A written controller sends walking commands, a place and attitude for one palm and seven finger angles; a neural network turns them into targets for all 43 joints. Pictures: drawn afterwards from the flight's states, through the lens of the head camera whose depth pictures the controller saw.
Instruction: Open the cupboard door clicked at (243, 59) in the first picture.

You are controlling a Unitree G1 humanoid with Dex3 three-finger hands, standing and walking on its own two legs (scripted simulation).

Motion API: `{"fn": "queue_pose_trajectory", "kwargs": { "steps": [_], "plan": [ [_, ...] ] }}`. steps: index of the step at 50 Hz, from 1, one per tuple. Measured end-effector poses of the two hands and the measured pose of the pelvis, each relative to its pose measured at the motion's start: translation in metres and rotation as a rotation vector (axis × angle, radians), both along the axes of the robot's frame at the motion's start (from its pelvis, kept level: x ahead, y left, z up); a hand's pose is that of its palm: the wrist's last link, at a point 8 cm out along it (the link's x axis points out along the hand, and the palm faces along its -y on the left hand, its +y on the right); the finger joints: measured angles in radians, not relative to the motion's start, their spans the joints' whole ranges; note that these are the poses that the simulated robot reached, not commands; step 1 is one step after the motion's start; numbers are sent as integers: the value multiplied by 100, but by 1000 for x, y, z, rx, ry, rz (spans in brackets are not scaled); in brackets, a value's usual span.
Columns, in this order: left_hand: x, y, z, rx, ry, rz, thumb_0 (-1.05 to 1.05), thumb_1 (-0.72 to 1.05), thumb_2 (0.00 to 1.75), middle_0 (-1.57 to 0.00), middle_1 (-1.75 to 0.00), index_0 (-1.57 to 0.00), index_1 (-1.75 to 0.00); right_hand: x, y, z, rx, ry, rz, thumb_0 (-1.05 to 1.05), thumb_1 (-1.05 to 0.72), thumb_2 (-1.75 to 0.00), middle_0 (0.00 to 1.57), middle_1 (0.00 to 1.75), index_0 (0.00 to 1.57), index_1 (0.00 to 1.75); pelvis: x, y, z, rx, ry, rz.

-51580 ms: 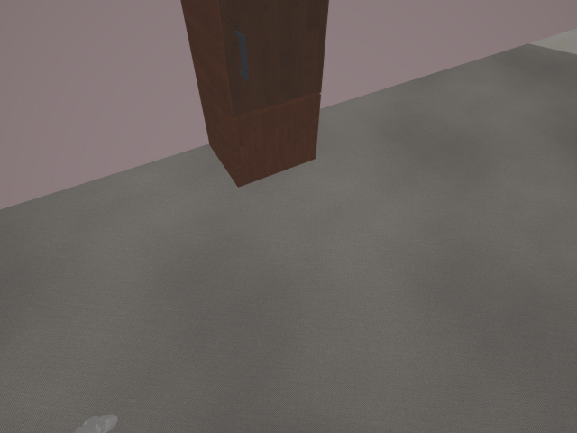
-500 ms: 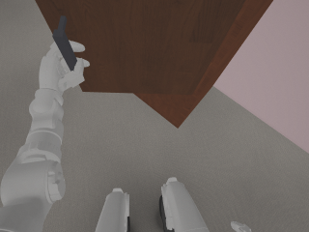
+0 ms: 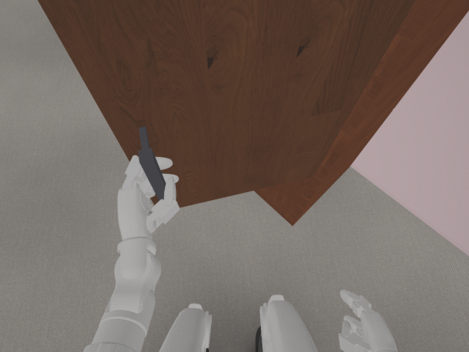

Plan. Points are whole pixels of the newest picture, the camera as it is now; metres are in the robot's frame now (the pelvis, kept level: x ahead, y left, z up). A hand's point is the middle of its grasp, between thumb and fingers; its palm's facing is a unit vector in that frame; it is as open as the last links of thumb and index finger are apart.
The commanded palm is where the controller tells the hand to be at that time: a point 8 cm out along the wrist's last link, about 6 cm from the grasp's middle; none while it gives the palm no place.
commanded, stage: pull the door open along its arc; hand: left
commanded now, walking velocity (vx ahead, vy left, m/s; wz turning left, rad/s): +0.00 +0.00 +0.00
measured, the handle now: (155, 169) +0.41 +0.15 +0.02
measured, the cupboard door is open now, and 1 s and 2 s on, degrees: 61 80 81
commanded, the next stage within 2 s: open thumb and fingers to let go in 0.40 s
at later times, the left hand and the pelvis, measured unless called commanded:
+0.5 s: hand (216, 269) +0.25 +0.04 +0.02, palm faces +0.26 -0.96 -0.03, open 5.8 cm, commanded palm +0.21 +0.09 +0.02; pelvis +0.00 -0.03 +0.00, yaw +3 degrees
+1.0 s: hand (207, 261) +0.26 +0.05 +0.01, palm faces +0.32 -0.95 -0.01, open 12.2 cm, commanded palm +0.21 +0.09 +0.02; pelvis -0.01 -0.03 -0.01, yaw +3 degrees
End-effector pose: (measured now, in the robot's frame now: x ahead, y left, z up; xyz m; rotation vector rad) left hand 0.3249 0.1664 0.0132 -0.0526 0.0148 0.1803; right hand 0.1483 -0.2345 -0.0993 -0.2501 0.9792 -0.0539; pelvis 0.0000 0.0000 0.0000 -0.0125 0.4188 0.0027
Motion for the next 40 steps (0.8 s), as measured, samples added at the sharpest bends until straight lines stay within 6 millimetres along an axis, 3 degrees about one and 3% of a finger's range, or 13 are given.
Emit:
{"fn": "queue_pose_trajectory", "kwargs": {
  "steps": [9, 16, 24, 33, 40],
  "plan": [
    [-48, -36, 3, 30, 21, 165, 1, 73, 80, -34, -133, -38, -133, 40, 17, 3, 47, -100, 109, 1, -91, -90, 20, 30, 20, 30, -2, -12, 0, 7, -26, 30],
    [-78, -59, 5, 32, 53, 191, 2, 73, 80, -32, -132, -37, -134, 44, 18, 5, 64, -130, 131, 1, -91, -90, 20, 30, 20, 30, 0, -21, 2, 12, -40, 44],
    [-109, -80, 9, 58, 89, 90, 2, 71, 77, -32, -131, -37, -134, 43, 10, 9, 71, -178, 116, 1, -91, -90, 20, 30, 20, 30, 3, -28, 3, 18, -48, 45],
    [-98, -78, 0, 62, 67, 146, 0, 63, 78, -36, -132, -40, -133, 45, 3, -2, 56, -192, 120, 1, -91, -90, 20, 30, 20, 30, -3, -32, -6, 25, -41, 50],
    [-103, -72, 6, 51, 71, 176, 1, 36, 67, -36, -129, -39, -129, 38, 4, -1, 64, -182, 116, 1, -91, -90, 20, 30, 20, 30, -5, -33, -3, 27, -48, 52]
  ]
}}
